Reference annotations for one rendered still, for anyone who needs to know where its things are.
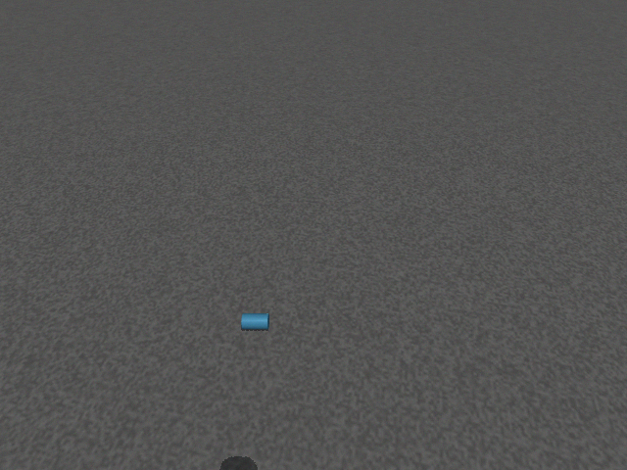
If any can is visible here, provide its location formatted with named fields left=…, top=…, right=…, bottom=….
left=241, top=313, right=269, bottom=329

